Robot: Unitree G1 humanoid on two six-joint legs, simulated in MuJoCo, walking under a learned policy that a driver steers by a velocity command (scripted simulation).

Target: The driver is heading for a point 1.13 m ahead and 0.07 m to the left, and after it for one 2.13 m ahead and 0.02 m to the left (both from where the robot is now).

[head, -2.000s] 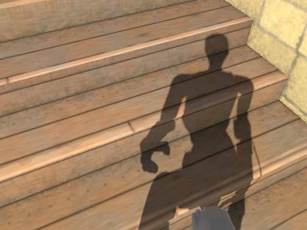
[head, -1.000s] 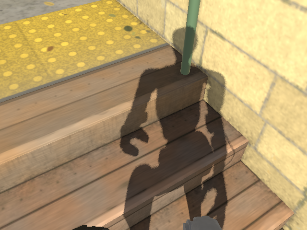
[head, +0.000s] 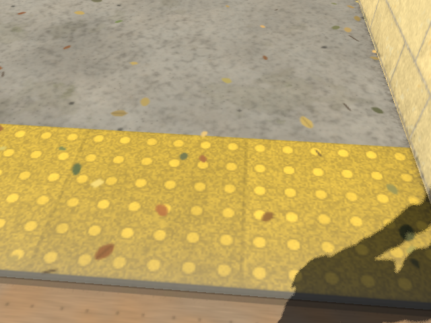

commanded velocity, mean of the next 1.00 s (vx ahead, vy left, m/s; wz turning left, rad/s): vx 0.50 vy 0.00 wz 0.29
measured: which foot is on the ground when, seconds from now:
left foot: down 0.00-0.32, up 0.34-0.94, down 0.96-1.00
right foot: up 0.00-0.28, down 0.30-1.00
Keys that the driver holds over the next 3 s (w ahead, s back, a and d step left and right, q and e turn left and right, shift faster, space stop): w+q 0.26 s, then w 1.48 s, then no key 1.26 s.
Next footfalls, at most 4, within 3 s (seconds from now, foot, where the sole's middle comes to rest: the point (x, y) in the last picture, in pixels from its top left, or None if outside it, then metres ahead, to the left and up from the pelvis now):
0.30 right None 0.36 -0.17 -0.57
0.96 left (161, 282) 0.59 0.16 -0.57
1.50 right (205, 173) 0.99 0.03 -0.57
2.00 left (130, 148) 1.12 0.30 -0.57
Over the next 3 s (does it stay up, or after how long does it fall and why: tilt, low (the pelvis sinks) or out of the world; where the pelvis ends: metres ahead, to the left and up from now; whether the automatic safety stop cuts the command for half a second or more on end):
stays up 1.08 0.15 0.20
